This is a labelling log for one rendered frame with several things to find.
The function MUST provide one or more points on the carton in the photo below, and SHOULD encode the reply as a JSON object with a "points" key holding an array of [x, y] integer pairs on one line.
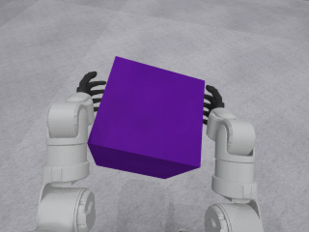
{"points": [[149, 121]]}

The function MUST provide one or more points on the robot left hand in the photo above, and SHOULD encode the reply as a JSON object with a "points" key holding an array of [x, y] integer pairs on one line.
{"points": [[85, 87]]}

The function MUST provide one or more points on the robot right hand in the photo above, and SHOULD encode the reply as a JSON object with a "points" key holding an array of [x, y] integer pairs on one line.
{"points": [[215, 102]]}

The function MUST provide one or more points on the robot right upper arm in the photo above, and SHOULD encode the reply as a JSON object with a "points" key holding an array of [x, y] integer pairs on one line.
{"points": [[232, 217]]}

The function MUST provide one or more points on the robot left forearm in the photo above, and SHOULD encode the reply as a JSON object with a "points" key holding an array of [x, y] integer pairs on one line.
{"points": [[67, 124]]}

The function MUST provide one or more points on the robot left upper arm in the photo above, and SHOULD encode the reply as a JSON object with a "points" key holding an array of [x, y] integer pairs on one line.
{"points": [[66, 210]]}

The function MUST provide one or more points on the robot right forearm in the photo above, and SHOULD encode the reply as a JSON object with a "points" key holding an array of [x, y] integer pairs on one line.
{"points": [[234, 154]]}

